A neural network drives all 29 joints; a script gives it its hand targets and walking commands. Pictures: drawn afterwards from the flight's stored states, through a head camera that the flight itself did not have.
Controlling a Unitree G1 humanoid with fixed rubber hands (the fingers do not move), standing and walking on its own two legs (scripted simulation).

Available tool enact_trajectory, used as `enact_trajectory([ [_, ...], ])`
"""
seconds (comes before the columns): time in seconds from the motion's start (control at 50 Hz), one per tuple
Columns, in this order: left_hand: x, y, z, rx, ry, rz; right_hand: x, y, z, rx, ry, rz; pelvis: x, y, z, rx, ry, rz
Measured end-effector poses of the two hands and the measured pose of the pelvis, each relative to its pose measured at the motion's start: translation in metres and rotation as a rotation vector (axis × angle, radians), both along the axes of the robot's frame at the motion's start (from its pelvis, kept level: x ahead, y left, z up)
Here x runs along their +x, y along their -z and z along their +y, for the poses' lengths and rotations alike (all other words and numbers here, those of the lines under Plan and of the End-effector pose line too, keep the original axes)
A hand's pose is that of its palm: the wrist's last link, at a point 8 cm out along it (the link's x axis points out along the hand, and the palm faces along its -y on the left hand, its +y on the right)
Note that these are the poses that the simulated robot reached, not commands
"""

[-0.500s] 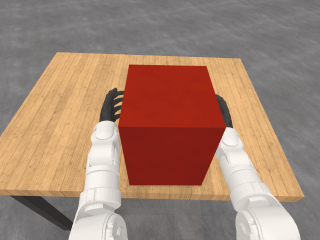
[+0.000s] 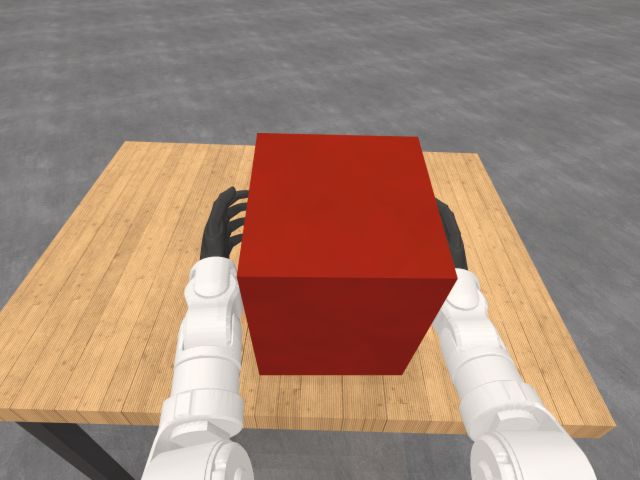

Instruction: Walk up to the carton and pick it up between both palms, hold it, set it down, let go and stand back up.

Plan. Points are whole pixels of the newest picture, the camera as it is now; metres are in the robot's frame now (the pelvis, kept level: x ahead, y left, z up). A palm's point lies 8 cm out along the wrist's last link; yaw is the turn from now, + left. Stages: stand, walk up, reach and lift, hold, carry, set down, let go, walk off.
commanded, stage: set down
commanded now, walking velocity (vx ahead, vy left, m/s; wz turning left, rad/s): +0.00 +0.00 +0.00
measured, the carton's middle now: (334, 262) +0.38 +0.00 +0.10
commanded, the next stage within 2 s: none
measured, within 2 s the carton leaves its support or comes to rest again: rests again in 0.58 s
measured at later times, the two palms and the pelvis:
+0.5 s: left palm (223, 271) +0.37 +0.14 +0.09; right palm (446, 275) +0.36 -0.15 +0.09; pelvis +0.00 +0.00 +0.00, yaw +0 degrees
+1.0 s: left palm (211, 289) +0.37 +0.17 +0.05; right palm (444, 284) +0.38 -0.16 +0.06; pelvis -0.01 -0.01 +0.00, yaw +0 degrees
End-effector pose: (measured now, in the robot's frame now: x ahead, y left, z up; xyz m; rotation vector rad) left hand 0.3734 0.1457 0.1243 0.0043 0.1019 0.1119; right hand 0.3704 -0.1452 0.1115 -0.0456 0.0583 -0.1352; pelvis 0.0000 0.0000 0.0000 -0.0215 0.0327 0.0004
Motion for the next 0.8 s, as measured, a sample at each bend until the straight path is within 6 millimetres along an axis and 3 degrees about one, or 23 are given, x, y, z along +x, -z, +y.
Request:
enact_trajectory([
  [0.04, 0.000, -0.012, 0.000, 0.010, -0.001, -0.027, 0.000, -0.009, 0.000, 0.003, -0.002, -0.027, 0.002, 0.000, 0.000, -0.001, 0.000, -0.002],
  [0.08, -0.003, -0.009, -0.001, 0.025, 0.003, -0.006, -0.002, -0.005, 0.000, 0.008, -0.002, -0.005, 0.000, 0.000, 0.000, -0.001, -0.001, -0.021],
  [0.2, -0.015, 0.056, -0.001, 0.051, 0.016, 0.219, -0.019, 0.059, -0.003, 0.008, -0.007, 0.217, -0.016, 0.000, -0.002, 0.002, -0.001, -0.057],
  [0.24, -0.017, 0.064, -0.001, 0.043, 0.020, 0.210, -0.021, 0.063, -0.002, 0.009, -0.008, 0.192, -0.020, 0.000, -0.002, 0.003, -0.001, -0.062],
  [0.3, -0.016, 0.057, -0.001, 0.016, 0.005, 0.158, -0.018, 0.054, -0.001, -0.001, -0.008, 0.145, -0.018, 0.000, -0.003, 0.004, 0.000, -0.031],
  [0.4, -0.008, 0.026, -0.001, 0.019, -0.001, 0.039, -0.008, 0.017, -0.001, -0.072, -0.019, 0.028, -0.007, 0.000, -0.002, 0.002, 0.000, -0.004],
  [0.46, -0.005, 0.022, -0.001, 0.015, 0.004, 0.031, -0.006, 0.012, -0.002, -0.073, -0.020, 0.023, -0.004, 0.000, -0.001, 0.001, 0.000, -0.001],
  [0.5, -0.006, 0.031, -0.002, 0.019, 0.007, 0.067, -0.007, 0.021, -0.003, -0.074, -0.019, 0.059, -0.005, 0.000, -0.001, 0.001, 0.000, -0.005],
  [0.6, -0.010, 0.081, -0.004, 0.019, 0.028, 0.219, -0.014, 0.065, -0.008, -0.067, -0.011, 0.193, -0.010, 0.000, -0.002, 0.003, 0.000, -0.014],
  [0.64, -0.009, 0.090, -0.004, 0.015, 0.023, 0.217, -0.014, 0.074, -0.008, -0.060, -0.019, 0.197, -0.010, 0.000, -0.003, 0.004, 0.000, -0.014],
  [0.7, -0.001, 0.082, -0.003, -0.031, -0.021, 0.160, -0.007, 0.069, -0.010, 0.010, -0.002, 0.156, -0.006, 0.001, -0.004, 0.005, 0.001, 0.020],
  [0.8, 0.015, 0.034, 0.013, -0.033, -0.096, 0.013, 0.010, 0.034, -0.010, 0.117, 0.025, 0.045, 0.009, 0.001, -0.004, 0.006, 0.001, 0.065],
])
